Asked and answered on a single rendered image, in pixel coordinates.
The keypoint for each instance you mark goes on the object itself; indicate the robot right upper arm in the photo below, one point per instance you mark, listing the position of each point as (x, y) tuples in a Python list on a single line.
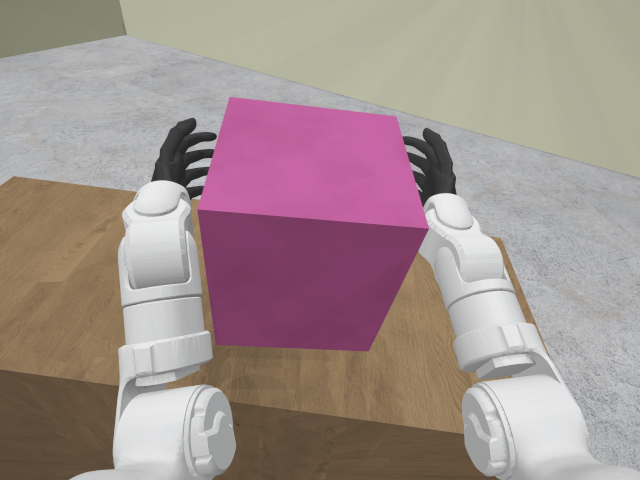
[(529, 428)]

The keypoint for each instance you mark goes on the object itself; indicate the right robot forearm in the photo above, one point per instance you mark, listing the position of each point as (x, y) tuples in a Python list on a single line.
[(492, 336)]

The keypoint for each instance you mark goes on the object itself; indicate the robot left hand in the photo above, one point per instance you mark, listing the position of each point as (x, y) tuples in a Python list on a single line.
[(173, 160)]

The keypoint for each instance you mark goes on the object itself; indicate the robot left upper arm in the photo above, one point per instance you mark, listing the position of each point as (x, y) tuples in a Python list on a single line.
[(176, 434)]

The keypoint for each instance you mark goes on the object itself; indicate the pedestal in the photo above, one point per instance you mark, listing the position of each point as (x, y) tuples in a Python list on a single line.
[(391, 413)]

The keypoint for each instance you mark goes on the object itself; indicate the left robot forearm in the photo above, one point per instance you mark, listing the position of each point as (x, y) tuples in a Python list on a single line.
[(160, 289)]

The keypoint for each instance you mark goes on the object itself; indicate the carton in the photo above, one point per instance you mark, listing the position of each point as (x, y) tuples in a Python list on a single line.
[(310, 219)]

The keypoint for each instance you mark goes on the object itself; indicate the robot right hand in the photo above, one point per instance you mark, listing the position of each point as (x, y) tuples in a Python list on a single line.
[(439, 177)]

